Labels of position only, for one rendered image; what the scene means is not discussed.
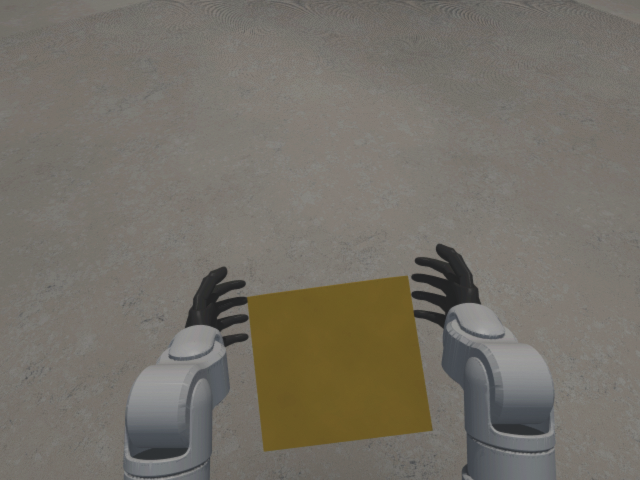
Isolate left robot hand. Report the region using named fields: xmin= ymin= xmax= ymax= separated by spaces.
xmin=185 ymin=267 xmax=248 ymax=347

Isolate carton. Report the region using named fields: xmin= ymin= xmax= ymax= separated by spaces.
xmin=247 ymin=276 xmax=433 ymax=452

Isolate left robot forearm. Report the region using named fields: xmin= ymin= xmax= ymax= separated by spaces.
xmin=123 ymin=325 xmax=230 ymax=480

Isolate right robot forearm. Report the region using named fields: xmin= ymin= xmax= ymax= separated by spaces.
xmin=441 ymin=303 xmax=556 ymax=480

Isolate right robot hand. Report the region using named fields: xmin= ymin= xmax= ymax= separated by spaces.
xmin=411 ymin=244 xmax=481 ymax=329

